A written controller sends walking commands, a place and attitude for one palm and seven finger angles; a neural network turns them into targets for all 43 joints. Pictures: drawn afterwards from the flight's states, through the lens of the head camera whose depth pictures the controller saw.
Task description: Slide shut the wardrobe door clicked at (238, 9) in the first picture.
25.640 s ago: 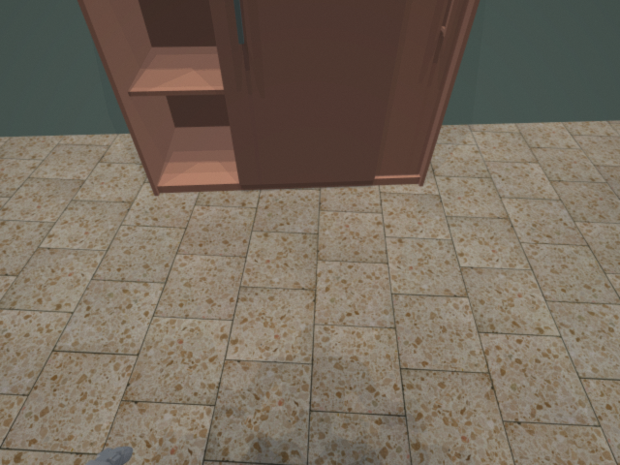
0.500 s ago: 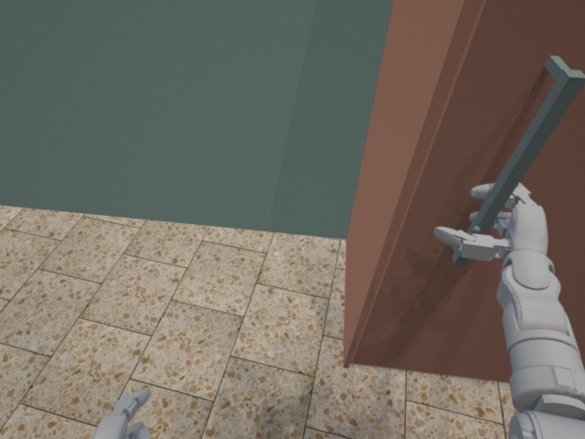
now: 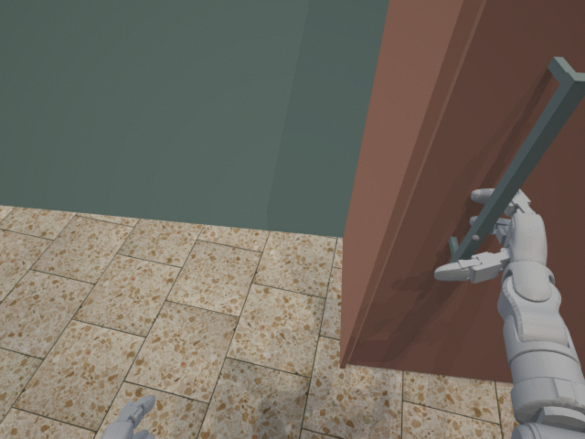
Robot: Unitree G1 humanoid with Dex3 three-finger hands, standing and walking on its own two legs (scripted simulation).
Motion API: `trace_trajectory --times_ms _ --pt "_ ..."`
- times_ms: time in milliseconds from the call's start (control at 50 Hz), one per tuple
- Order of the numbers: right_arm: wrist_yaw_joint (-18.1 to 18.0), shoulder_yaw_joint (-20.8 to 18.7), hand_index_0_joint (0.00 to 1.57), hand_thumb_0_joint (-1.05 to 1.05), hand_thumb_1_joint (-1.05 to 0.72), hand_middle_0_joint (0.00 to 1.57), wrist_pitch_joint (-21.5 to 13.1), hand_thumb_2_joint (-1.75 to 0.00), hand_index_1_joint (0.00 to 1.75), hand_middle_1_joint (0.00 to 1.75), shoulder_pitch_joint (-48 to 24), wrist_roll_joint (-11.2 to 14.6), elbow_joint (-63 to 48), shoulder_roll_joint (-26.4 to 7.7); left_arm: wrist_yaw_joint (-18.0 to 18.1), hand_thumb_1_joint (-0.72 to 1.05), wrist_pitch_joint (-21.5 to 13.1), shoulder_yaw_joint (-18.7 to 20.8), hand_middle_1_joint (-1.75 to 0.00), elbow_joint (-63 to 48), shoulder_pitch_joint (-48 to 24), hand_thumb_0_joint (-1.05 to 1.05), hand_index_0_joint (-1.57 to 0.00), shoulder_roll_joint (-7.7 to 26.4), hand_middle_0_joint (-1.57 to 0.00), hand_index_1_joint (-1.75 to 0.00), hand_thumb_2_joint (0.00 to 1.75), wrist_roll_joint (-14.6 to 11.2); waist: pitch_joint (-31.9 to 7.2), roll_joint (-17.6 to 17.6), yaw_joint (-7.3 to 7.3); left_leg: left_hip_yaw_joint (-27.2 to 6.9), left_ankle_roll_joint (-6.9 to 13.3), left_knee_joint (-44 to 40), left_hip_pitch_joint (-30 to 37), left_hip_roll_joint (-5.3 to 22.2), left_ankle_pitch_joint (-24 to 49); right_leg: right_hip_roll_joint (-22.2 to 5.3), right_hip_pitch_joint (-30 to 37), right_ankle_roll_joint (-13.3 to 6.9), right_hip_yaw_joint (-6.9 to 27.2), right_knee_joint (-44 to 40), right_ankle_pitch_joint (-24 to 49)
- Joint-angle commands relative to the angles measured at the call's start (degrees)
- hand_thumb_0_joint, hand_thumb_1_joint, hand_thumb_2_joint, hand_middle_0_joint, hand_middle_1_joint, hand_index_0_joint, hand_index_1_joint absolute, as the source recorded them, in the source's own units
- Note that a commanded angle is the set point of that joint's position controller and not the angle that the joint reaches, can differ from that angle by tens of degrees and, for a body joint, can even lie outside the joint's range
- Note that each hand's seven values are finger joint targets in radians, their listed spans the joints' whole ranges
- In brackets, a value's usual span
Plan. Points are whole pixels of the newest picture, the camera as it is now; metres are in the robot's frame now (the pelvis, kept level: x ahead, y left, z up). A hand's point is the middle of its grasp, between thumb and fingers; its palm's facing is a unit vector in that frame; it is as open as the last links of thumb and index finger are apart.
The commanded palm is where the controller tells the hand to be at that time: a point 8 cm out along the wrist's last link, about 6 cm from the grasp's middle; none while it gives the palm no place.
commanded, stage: slip the hand off the handle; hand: right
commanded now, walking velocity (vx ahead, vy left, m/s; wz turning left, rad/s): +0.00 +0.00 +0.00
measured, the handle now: (497, 186) +0.44 -0.24 +0.14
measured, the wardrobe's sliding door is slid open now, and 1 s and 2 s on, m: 0.00 0.00 0.00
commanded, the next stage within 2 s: draw the hand back to the body in 1.50 s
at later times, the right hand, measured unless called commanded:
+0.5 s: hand (528, 246) +0.39 -0.30 +0.07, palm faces +0.26 +0.94 -0.23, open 14.4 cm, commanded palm +0.34 -0.33 +0.09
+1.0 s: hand (551, 309) +0.29 -0.29 +0.07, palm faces +0.29 +0.93 -0.23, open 14.7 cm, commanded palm +0.25 -0.33 +0.09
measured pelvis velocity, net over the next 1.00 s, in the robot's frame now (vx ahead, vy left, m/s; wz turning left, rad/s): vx -0.01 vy -0.03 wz -0.03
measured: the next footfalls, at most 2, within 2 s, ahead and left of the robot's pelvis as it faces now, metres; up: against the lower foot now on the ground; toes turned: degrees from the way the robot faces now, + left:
none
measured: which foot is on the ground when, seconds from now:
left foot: down 0.00-1.00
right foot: down 0.00-1.00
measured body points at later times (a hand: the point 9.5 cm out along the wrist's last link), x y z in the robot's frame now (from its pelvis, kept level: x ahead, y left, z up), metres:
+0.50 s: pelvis +0.00 -0.02 +0.00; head +0.03 -0.04 +0.44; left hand +0.10 +0.24 -0.10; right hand +0.37 -0.35 +0.09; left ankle -0.01 +0.08 -0.73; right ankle +0.02 -0.08 -0.73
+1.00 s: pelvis -0.01 -0.03 +0.00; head -0.01 -0.03 +0.45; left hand +0.17 +0.21 -0.08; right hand +0.27 -0.34 +0.09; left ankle -0.01 +0.08 -0.73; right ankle +0.02 -0.08 -0.73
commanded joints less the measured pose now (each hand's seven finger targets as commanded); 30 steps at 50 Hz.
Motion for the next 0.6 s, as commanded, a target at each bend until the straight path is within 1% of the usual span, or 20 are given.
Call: trace_trajectory --times_ms 0,20,60,100,140,160,180,220,260,300,360,380,400,420,440,460,480,520,540,580 --pt "-0.9 -6.2 0.25 0.0 0.55 0.25 -2.6 -0.2 1.15 1.15 -18.5 0.5 -12.7 -15.7 1.1 0.9 -1.7 3.0 -0.3 -7.9 -0.9 0.0 -0.2 8.6 -0.2 -0.3 0.9 -0.1 -16.2 -1.3 -1.02 -5.3 -1.8 -3.8 3.2 1.6 16.8 -1.2 11.4 0.9 5.7 -2.6 16.2" --pt "-0.6 -6.0 0.25 0.0 0.55 0.25 -2.6 -0.2 1.15 1.15 -18.2 0.7 -12.2 -15.3 1.2 0.9 -1.7 2.9 -0.3 -7.8 -0.8 0.0 -0.2 8.7 -0.2 -0.3 0.9 -0.2 -15.5 -0.3 -0.63 -5.1 -1.8 -3.9 2.6 1.5 16.4 -1.3 11.4 0.9 5.9 -2.6 16.0" --pt "0.0 -7.0 0.25 0.0 0.55 0.25 -3.1 -0.2 1.15 1.15 -19.4 0.9 -12.3 -17.1 1.4 0.9 -1.5 2.8 -0.3 -7.7 -0.8 0.0 -0.2 8.9 -0.2 -0.3 0.9 -0.2 -14.5 0.4 -0.27 -5.5 -1.9 -4.2 2.6 1.4 15.9 -1.3 10.3 0.7 5.9 -2.5 14.9" --pt "1.0 -5.2 0.25 0.0 0.55 0.25 -3.9 -0.2 1.15 1.15 -21.8 0.6 -13.3 -16.3 1.6 0.9 -1.5 2.7 -0.3 -7.8 -1.1 0.0 -0.2 8.8 -0.2 -0.3 0.9 -0.3 -14.3 -2.8 0.56 -5.3 -1.7 -3.9 0.7 1.4 14.6 -1.3 11.7 0.8 6.3 -2.4 14.6" --pt "1.9 -6.4 0.25 0.0 0.55 0.25 -4.4 -0.2 1.15 1.15 -22.8 0.9 -12.5 -18.0 1.9 0.9 -1.5 2.8 -0.3 -7.3 -0.5 0.0 -0.2 9.2 -0.2 -0.3 0.9 -0.2 -14.3 -1.4 1.22 -5.4 -1.7 -4.2 -0.1 1.1 13.7 -1.5 11.7 0.7 6.7 -1.9 14.2" --pt "2.4 -7.0 0.25 0.0 0.55 0.25 -4.5 -0.2 1.15 1.15 -22.1 1.0 -11.5 -18.6 2.0 0.9 -1.4 2.8 -0.3 -7.2 -0.2 0.0 -0.2 9.2 -0.2 -0.3 0.9 -0.3 -14.8 -2.3 0.65 -5.4 -1.6 -4.0 0.2 1.2 13.5 -1.5 11.6 0.8 6.8 -2.0 14.2" --pt "3.2 -4.8 0.25 0.0 0.55 0.25 -4.7 -0.2 1.15 1.15 -23.4 1.4 -11.4 -16.6 2.0 0.9 -1.5 2.7 -0.3 -7.1 -0.4 0.0 -0.2 9.1 -0.2 -0.3 0.9 -0.4 -14.1 -3.5 1.48 -5.2 -1.6 -4.0 -1.1 1.1 13.1 -1.5 12.3 0.9 7.0 -1.8 14.0" --pt "4.2 -6.4 0.25 0.0 0.55 0.25 -5.3 -0.2 1.15 1.15 -23.1 1.6 -10.8 -18.4 2.1 0.9 -1.6 3.0 -0.3 -6.8 0.1 0.0 -0.2 9.5 -0.2 -0.3 0.9 -0.3 -15.4 -4.1 0.87 -4.9 -1.4 -3.5 -1.7 1.0 12.6 -1.6 13.4 1.2 7.9 -1.6 14.8" --pt "5.1 -7.5 0.25 0.0 0.55 0.25 -5.5 -0.2 1.15 1.15 -23.3 1.8 -10.3 -20.0 2.1 0.9 -1.4 3.0 -0.3 -6.5 0.7 0.0 -0.2 9.7 -0.2 -0.3 0.9 -0.3 -16.3 -3.6 1.03 -4.8 -1.4 -3.3 -1.5 1.0 13.5 -1.6 13.3 1.2 7.9 -1.2 15.8" --pt "5.8 -6.7 0.25 0.0 0.55 0.25 -5.4 -0.2 1.15 1.15 -21.9 2.2 -9.3 -18.8 2.0 0.9 -1.4 3.1 -0.3 -6.8 0.8 0.0 -0.2 9.8 -0.2 -0.3 0.9 -0.5 -15.5 -3.2 0.72 -4.3 -1.3 -2.9 -2.3 0.9 12.9 -1.8 13.0 1.5 8.5 -1.4 15.9" --pt "6.2 -8.6 0.25 0.0 0.55 0.25 -5.5 -0.2 1.15 1.15 -22.2 2.2 -9.0 -21.4 2.0 0.9 -1.1 3.1 -0.3 -6.8 1.1 0.0 -0.2 10.1 -0.2 -0.3 0.9 -0.4 -15.5 -3.7 0.46 -4.3 -1.2 -2.9 -2.9 0.7 11.9 -1.9 12.8 1.6 8.9 -1.4 15.5" --pt "6.4 -7.9 0.25 0.0 0.55 0.25 -5.4 -0.2 1.15 1.15 -22.2 2.3 -8.3 -20.6 2.1 0.9 -1.1 3.1 -0.3 -6.9 1.1 0.0 -0.2 10.0 -0.2 -0.3 0.9 -0.5 -14.5 -3.5 0.79 -4.2 -1.3 -2.9 -3.7 0.7 11.0 -1.9 12.4 1.6 9.1 -1.5 14.4" --pt "6.3 -9.4 0.25 0.0 0.55 0.25 -5.7 -0.2 1.15 1.15 -23.0 2.1 -8.6 -22.5 2.1 0.9 -1.0 3.1 -0.3 -6.7 1.2 0.0 -0.2 10.3 -0.2 -0.3 0.9 -0.4 -14.9 -3.6 0.58 -3.9 -1.2 -2.7 -4.0 0.6 10.3 -2.2 12.6 1.9 9.6 -1.8 14.3" --pt "6.5 -9.0 0.25 0.0 0.55 0.25 -5.7 -0.2 1.15 1.15 -22.3 2.0 -8.1 -22.0 2.1 0.9 -1.0 3.1 -0.3 -6.9 1.3 0.0 -0.2 10.2 -0.2 -0.3 0.9 -0.3 -14.8 -4.1 0.3 -3.9 -1.1 -2.5 -4.1 0.6 10.3 -2.1 12.5 2.0 9.8 -1.8 14.6" --pt "6.5 -10.9 0.25 0.0 0.55 0.25 -5.9 -0.2 1.15 1.15 -22.4 2.0 -8.6 -24.2 2.1 0.9 -0.9 3.2 -0.3 -6.9 1.5 0.0 -0.2 10.4 -0.2 -0.3 0.9 -0.2 -15.2 -4.0 0.17 -3.9 -1.0 -2.5 -3.5 0.5 10.6 -2.2 12.2 2.0 9.6 -1.5 15.1" --pt "6.7 -10.1 0.25 0.0 0.55 0.25 -6.1 -0.2 1.15 1.15 -19.7 2.1 -10.6 -22.7 1.9 0.9 -1.0 3.3 -0.3 -7.7 1.5 0.0 -0.2 10.1 -0.2 -0.3 0.9 -0.2 -17.7 -5.5 -0.79 -3.7 -0.9 -1.9 -3.0 0.4 11.2 -2.2 14.0 2.4 9.9 -1.5 17.4" --pt "7.0 -7.8 0.25 0.0 0.55 0.25 -6.0 -0.2 1.15 1.15 -15.7 2.6 -11.9 -19.0 1.6 0.9 -1.2 3.4 -0.3 -8.3 1.2 0.0 -0.2 9.7 -0.2 -0.3 0.9 -0.3 -18.4 -6.4 -1.21 -3.4 -0.9 -1.7 -3.6 0.4 11.6 -2.7 15.8 2.9 10.4 -1.4 20.2" --pt "6.9 -7.4 0.25 0.0 0.55 0.25 -5.7 -0.2 1.15 1.15 -12.4 3.2 -15.0 -18.0 1.1 0.9 -1.5 3.8 -0.3 -8.5 1.0 0.0 -0.2 9.9 -0.2 -0.3 0.9 -0.3 -18.4 -6.6 -1.57 -3.0 -1.2 -1.3 -4.9 0.3 11.3 -3.6 17.5 3.8 11.7 -1.3 23.2" --pt "6.8 -8.3 0.25 0.0 0.55 0.25 -5.3 -0.2 1.15 1.15 -8.8 3.6 -16.2 -18.2 0.9 0.9 -1.6 3.9 -0.3 -8.9 1.0 0.0 -0.2 10.0 -0.2 -0.3 0.9 -0.2 -18.2 -4.9 -2.16 -3.0 -1.1 -1.6 -3.8 0.1 11.9 -3.7 16.8 3.8 11.5 -1.2 25.1" --pt "6.5 -7.4 0.25 0.0 0.55 0.25 -4.4 -0.2 1.15 1.15 -6.2 4.2 -20.5 -16.8 0.6 0.9 -1.9 3.9 -0.3 -9.8 -0.2 0.0 -0.2 9.8 -0.2 -0.3 0.9 -0.4 -16.6 -4.6 -2.26 -2.8 -1.5 -1.5 -4.2 0.2 11.3 -4.2 16.6 4.0 12.0 -1.8 24.7"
